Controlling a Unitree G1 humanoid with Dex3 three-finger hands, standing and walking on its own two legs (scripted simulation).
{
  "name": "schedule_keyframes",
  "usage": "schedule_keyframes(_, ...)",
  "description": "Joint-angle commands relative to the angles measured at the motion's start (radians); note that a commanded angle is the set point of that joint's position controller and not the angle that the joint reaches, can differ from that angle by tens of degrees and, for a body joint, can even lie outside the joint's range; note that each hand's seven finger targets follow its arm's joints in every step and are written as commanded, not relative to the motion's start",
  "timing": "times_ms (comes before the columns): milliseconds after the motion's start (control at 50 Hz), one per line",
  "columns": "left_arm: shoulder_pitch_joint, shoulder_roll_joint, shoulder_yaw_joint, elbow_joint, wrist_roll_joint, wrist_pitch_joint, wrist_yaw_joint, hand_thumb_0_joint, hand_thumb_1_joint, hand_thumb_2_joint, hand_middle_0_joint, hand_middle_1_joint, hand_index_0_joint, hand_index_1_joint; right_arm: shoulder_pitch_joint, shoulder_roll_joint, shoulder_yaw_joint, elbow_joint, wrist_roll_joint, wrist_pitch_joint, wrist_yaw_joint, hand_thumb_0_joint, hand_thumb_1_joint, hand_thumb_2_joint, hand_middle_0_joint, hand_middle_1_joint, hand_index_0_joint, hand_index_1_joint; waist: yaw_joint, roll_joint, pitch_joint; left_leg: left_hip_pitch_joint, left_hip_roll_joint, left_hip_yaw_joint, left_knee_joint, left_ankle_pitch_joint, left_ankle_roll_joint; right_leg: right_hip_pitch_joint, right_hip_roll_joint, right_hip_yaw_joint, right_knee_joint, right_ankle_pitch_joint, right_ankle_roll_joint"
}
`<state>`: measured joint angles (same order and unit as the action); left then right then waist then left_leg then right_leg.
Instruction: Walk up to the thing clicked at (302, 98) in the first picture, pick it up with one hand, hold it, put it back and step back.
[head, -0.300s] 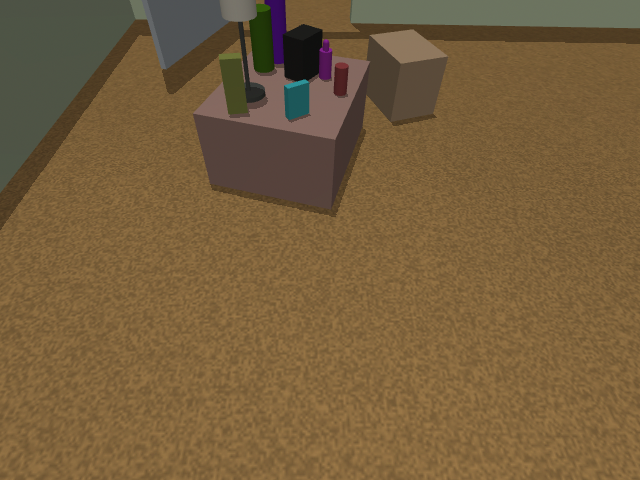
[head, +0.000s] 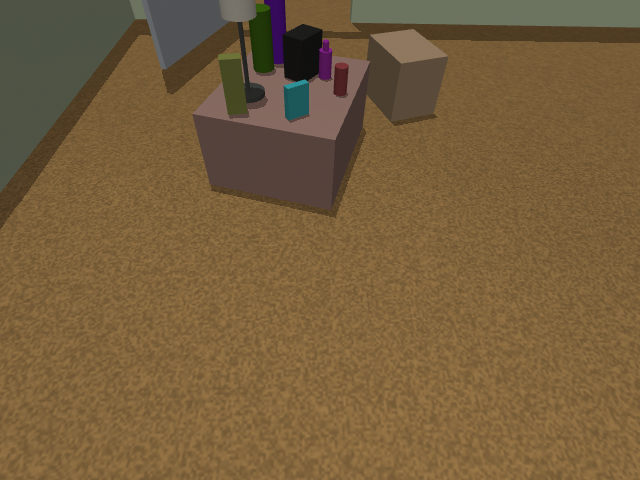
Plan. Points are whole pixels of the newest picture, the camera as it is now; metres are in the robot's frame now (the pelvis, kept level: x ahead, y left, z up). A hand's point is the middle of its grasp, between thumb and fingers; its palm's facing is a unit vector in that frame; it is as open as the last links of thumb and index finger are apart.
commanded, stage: stand
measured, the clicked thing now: (296, 100) +1.50 +0.09 -0.34
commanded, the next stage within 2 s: walk up in 0.82 s
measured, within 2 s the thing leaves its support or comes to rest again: neither
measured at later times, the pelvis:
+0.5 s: pelvis +0.00 +0.00 +0.00, yaw +0 degrees
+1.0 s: pelvis +0.03 +0.02 +0.00, yaw +2 degrees
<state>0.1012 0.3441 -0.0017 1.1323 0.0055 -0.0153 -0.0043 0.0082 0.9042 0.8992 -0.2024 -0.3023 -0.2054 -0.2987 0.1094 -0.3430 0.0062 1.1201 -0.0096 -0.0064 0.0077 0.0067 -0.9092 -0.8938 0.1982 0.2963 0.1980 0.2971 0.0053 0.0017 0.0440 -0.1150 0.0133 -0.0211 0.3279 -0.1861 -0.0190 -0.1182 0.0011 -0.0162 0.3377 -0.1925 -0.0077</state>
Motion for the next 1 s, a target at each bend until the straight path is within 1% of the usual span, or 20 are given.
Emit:
schedule_keyframes(0, -0.034, 0.212, 0.039, -0.065, 0.001, -0.022, 0.015, 0.0, 0.9, 0.9, -0.2, -0.3, -0.2, -0.3, -0.041, -0.211, -0.04, -0.058, 0.005, -0.027, -0.019, 0.0, -0.9, -0.9, 0.2, 0.3, 0.2, 0.3, -0.003, 0.013, -0.086, 0.021, 0.11, -0.078, -0.026, 0.192, 0.041, 0.039, -0.132, 0.099, -0.048, 0.21, -0.019)
schedule_keyframes(80, -0.039, 0.214, 0.04, -0.066, 0.001, -0.02, 0.015, 0.0, 0.9, 0.9, -0.2, -0.3, -0.2, -0.3, -0.038, -0.208, -0.04, -0.056, 0.002, -0.026, -0.02, 0.0, -0.9, -0.9, 0.2, 0.3, 0.2, 0.3, -0.003, 0.0, -0.078, 0.021, 0.111, -0.076, -0.032, 0.176, 0.038, 0.028, -0.131, 0.097, -0.052, 0.193, -0.02)
schedule_keyframes(160, -0.037, 0.213, 0.043, -0.065, 0.003, -0.018, 0.015, 0.0, 0.9, 0.9, -0.2, -0.3, -0.2, -0.3, -0.037, -0.21, -0.04, -0.058, 0.003, -0.028, -0.021, 0.0, -0.9, -0.9, 0.2, 0.3, 0.2, 0.3, -0.002, 0.009, -0.09, 0.014, 0.114, -0.076, -0.037, 0.188, 0.04, 0.056, -0.133, 0.098, -0.047, 0.209, -0.021)
schedule_keyframes(260, -0.031, 0.207, 0.041, -0.062, 0.001, -0.016, 0.013, 0.0, 0.9, 0.9, -0.2, -0.3, -0.2, -0.3, -0.042, -0.215, -0.04, -0.055, 0.004, -0.027, -0.021, 0.0, -0.9, -0.9, 0.2, 0.3, 0.2, 0.3, 0.002, 0.013, -0.057, 0.021, 0.114, -0.08, -0.052, 0.139, 0.041, 0.013, -0.127, 0.1, -0.064, 0.141, -0.02)
schedule_keyframes(320, -0.041, 0.214, 0.044, -0.065, 0.002, -0.016, 0.014, 0.0, 0.9, 0.9, -0.2, -0.3, -0.2, -0.3, -0.029, -0.21, -0.04, -0.055, 0.001, -0.026, -0.02, 0.0, -0.9, -0.9, 0.2, 0.3, 0.2, 0.3, -0.005, -0.001, -0.058, 0.004, 0.11, -0.075, -0.058, 0.117, 0.041, 0.019, -0.129, 0.104, -0.067, 0.137, -0.02)
schedule_keyframes(420, -0.029, 0.212, 0.043, -0.061, 0.0, -0.016, 0.012, 0.0, 0.9, 0.9, -0.2, -0.3, -0.2, -0.3, -0.036, -0.209, -0.039, -0.056, 0.002, -0.027, -0.019, 0.0, -0.9, -0.9, 0.2, 0.3, 0.2, 0.3, 0.001, 0.001, -0.053, 0.005, 0.11, -0.081, -0.063, 0.11, 0.037, 0.012, -0.126, 0.103, -0.067, 0.106, -0.021)
schedule_keyframes(460, -0.03, 0.209, 0.043, -0.065, 0.004, -0.016, 0.012, 0.0, 0.9, 0.9, -0.2, -0.3, -0.2, -0.3, -0.046, -0.218, -0.042, -0.059, 0.002, -0.027, -0.02, 0.0, -0.9, -0.9, 0.2, 0.3, 0.2, 0.3, 0.005, 0.008, -0.07, 0.01, 0.113, -0.08, -0.05, 0.129, 0.042, 0.027, -0.13, 0.102, -0.062, 0.147, -0.021)
schedule_keyframes(500, -0.032, 0.212, 0.043, -0.063, 0.003, -0.018, 0.013, 0.0, 0.9, 0.9, -0.2, -0.3, -0.2, -0.3, -0.035, -0.212, -0.04, -0.057, 0.004, -0.027, -0.02, 0.0, -0.9, -0.9, 0.2, 0.3, 0.2, 0.3, 0.0, 0.0, -0.073, 0.017, 0.113, -0.081, -0.053, 0.144, 0.04, 0.031, -0.131, 0.103, -0.056, 0.159, -0.022)
schedule_keyframes(700, -0.031, 0.218, 0.043, -0.06, 0.0, -0.017, 0.013, 0.0, 0.9, 0.9, -0.2, -0.3, -0.2, -0.3, -0.02, -0.211, -0.038, -0.052, 0.001, -0.024, -0.019, 0.0, -0.9, -0.9, 0.2, 0.3, 0.2, 0.3, -0.003, 0.003, -0.062, 0.003, 0.108, -0.077, -0.057, 0.117, 0.036, 0.027, -0.131, 0.108, -0.067, 0.136, -0.022)
schedule_keyframes(780, -0.019, 0.219, 0.044, -0.058, 0.003, -0.018, 0.014, 0.0, 0.9, 0.9, -0.2, -0.3, -0.2, -0.3, -0.026, -0.208, -0.037, -0.057, 0.003, -0.025, -0.02, 0.0, -0.9, -0.9, 0.2, 0.3, 0.2, 0.3, -0.001, 0.005, -0.068, 0.023, 0.113, -0.079, -0.049, 0.138, 0.039, 0.023, -0.132, 0.104, -0.063, 0.156, -0.021)
schedule_keyframes(800, 0.08, 0.338, 0.116, -0.093, 0.01, -0.043, -0.006, 0.0, 0.9, 0.9, -0.2, -0.3, -0.2, -0.3, 0.016, -0.297, -0.104, -0.122, -0.019, -0.028, 0.016, 0.0, -0.9, -0.9, 0.2, 0.3, 0.2, 0.3, 0.027, 0.012, -0.146, -0.084, 0.049, -0.077, 0.083, -0.327, 0.104, 0.143, -0.103, 0.108, 0.004, -0.317, -0.067)
schedule_keyframes(820, 0.147, 0.356, 0.13, -0.076, 0.022, -0.049, -0.01, 0.0, 0.9, 0.9, -0.2, -0.3, -0.2, -0.3, -0.019, -0.285, -0.104, -0.139, -0.03, -0.022, 0.031, 0.0, -0.9, -0.9, 0.2, 0.3, 0.2, 0.3, 0.065, -0.02, -0.08, -0.309, 0.029, -0.053, 0.17, -0.456, 0.103, 0.2, -0.179, 0.222, -0.042, -0.523, -0.115)
schedule_keyframes(840, 0.179, 0.385, 0.146, -0.072, 0.029, -0.055, -0.006, 0.0, 0.9, 0.9, -0.2, -0.3, -0.2, -0.3, -0.069, -0.267, -0.101, -0.167, -0.038, -0.014, 0.038, 0.0, -0.9, -0.9, 0.2, 0.3, 0.2, 0.3, 0.091, -0.121, -0.008, -0.467, -0.013, 0.027, 0.399, -0.357, 0.072, 0.219, -0.313, 0.383, -0.177, -0.643, -0.173)
schedule_keyframes(860, 0.172, 0.395, 0.156, -0.105, 0.031, -0.065, -0.003, 0.0, 0.9, 0.9, -0.2, -0.3, -0.2, -0.3, -0.098, -0.256, -0.1, -0.198, -0.048, -0.01, 0.043, 0.0, -0.9, -0.9, 0.2, 0.3, 0.2, 0.3, 0.103, -0.101, 0.033, -0.573, 0.027, -0.039, 0.523, -0.302, 0.059, 0.194, -0.417, 0.48, -0.233, -0.666, -0.222)
schedule_keyframes(880, 0.139, 0.384, 0.155, -0.13, 0.028, -0.072, 0.0, 0.0, 0.9, 0.9, -0.2, -0.3, -0.2, -0.3, -0.101, -0.254, -0.106, -0.211, -0.047, -0.015, 0.05, 0.0, -0.9, -0.9, 0.2, 0.3, 0.2, 0.3, 0.091, -0.081, 0.078, -0.608, 0.059, -0.081, 0.557, -0.258, 0.055, 0.154, -0.441, 0.49, -0.243, -0.617, -0.25)
schedule_keyframes(900, 0.12, 0.355, 0.151, -0.142, 0.025, -0.076, -0.002, 0.0, 0.9, 0.9, -0.2, -0.3, -0.2, -0.3, -0.081, -0.263, -0.118, -0.206, -0.045, -0.019, 0.057, 0.0, -0.9, -0.9, 0.2, 0.3, 0.2, 0.3, 0.077, -0.043, 0.097, -0.592, 0.075, -0.101, 0.576, -0.226, 0.044, 0.119, -0.413, 0.453, -0.245, -0.544, -0.245)
schedule_keyframes(920, 0.113, 0.341, 0.147, -0.153, 0.027, -0.081, -0.005, 0.0, 0.9, 0.9, -0.2, -0.3, -0.2, -0.3, -0.051, -0.264, -0.124, -0.206, -0.038, -0.024, 0.065, 0.0, -0.9, -0.9, 0.2, 0.3, 0.2, 0.3, 0.06, -0.043, 0.084, -0.586, 0.08, -0.104, 0.561, -0.214, 0.038, 0.15, -0.371, 0.387, -0.233, -0.467, -0.232)
schedule_keyframes(940, 0.091, 0.347, 0.147, -0.169, 0.031, -0.084, -0.005, 0.0, 0.9, 0.9, -0.2, -0.3, -0.2, -0.3, -0.036, -0.263, -0.127, -0.214, -0.033, -0.024, 0.073, 0.0, -0.9, -0.9, 0.2, 0.3, 0.2, 0.3, 0.044, -0.062, 0.074, -0.575, 0.093, -0.108, 0.542, -0.211, 0.031, 0.156, -0.353, 0.329, -0.224, -0.406, -0.223)
schedule_keyframes(960, 0.085, 0.347, 0.148, -0.18, 0.027, -0.086, -0.008, 0.0, 0.9, 0.9, -0.2, -0.3, -0.2, -0.3, -0.016, -0.257, -0.131, -0.212, -0.034, -0.024, 0.079, 0.0, -0.9, -0.9, 0.2, 0.3, 0.2, 0.3, 0.037, -0.07, 0.069, -0.552, 0.085, -0.086, 0.52, -0.189, 0.018, 0.151, -0.325, 0.265, -0.214, -0.358, -0.212)
schedule_keyframes(980, 0.068, 0.352, 0.151, -0.198, 0.027, -0.089, -0.01, 0.0, 0.9, 0.9, -0.2, -0.3, -0.2, -0.3, 0.0, -0.255, -0.134, -0.219, -0.031, -0.021, 0.086, 0.0, -0.9, -0.9, 0.2, 0.3, 0.2, 0.3, 0.022, -0.106, 0.072, -0.519, 0.098, -0.076, 0.495, -0.17, 0.012, 0.119, -0.317, 0.22, -0.213, -0.32, -0.208)
